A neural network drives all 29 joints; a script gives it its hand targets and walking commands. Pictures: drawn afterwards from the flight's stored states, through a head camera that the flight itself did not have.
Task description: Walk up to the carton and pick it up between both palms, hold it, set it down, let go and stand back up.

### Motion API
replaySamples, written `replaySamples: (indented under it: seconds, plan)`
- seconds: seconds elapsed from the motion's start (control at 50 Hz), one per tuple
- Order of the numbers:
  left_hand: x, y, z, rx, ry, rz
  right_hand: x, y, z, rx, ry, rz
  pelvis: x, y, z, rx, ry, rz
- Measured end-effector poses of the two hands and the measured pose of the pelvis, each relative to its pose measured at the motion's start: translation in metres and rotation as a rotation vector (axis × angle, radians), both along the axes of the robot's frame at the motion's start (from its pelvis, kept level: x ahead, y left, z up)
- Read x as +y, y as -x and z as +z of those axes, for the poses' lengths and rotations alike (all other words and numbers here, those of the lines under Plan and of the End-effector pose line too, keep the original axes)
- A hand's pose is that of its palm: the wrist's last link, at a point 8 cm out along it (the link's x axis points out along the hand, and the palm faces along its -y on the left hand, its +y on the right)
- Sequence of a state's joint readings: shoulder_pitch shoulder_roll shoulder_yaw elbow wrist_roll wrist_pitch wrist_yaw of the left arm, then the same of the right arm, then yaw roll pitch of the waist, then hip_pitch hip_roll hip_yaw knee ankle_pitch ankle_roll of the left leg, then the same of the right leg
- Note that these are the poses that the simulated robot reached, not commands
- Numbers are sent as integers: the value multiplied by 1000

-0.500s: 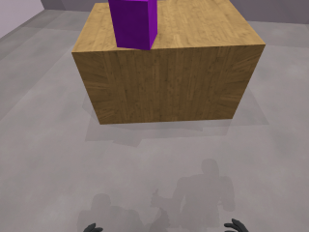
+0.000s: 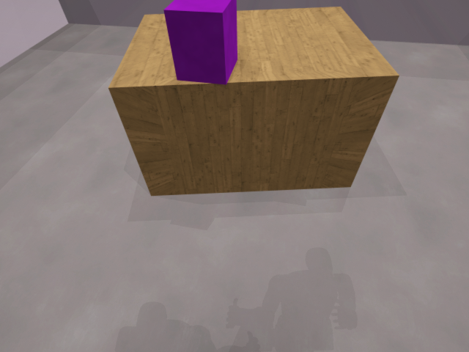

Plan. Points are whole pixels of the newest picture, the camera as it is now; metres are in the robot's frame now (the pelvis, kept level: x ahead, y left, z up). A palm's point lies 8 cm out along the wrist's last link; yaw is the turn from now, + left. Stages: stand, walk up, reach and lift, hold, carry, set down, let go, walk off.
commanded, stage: stand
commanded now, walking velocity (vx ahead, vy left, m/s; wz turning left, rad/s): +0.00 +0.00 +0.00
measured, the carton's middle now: (205, 38) +1.17 +0.12 +0.04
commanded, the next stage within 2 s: walk up in 0.70 s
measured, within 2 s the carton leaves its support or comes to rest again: neither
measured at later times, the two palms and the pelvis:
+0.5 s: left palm out of the picture +0.03 +0.22 -0.13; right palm out of the picture +0.02 -0.22 -0.13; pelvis +0.00 +0.00 +0.01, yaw +0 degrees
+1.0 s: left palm out of the picture -0.01 +0.21 -0.14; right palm out of the picture -0.01 -0.21 -0.14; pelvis +0.01 +0.00 +0.01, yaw +1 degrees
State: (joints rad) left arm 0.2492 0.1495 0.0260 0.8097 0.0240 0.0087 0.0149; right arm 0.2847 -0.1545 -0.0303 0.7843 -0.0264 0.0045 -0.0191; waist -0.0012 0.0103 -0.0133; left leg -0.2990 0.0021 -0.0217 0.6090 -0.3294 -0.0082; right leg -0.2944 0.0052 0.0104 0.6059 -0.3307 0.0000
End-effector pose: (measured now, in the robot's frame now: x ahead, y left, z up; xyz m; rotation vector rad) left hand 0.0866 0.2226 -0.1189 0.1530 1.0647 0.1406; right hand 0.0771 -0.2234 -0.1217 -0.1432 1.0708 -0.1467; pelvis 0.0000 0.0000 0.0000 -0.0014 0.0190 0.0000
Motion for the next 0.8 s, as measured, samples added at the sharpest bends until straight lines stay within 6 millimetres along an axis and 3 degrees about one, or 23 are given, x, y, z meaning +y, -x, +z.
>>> replaySamples:
  seconds: [0.38,0.8]
  plan:
    - [2,46,-8,166,2,71,1,50,-10,179,-11,-60,-1,-3,7,-19,-1,2]
    - [-13,91,-16,321,43,112,22,85,-14,308,-48,-78,1,-5,12,-37,0,3]
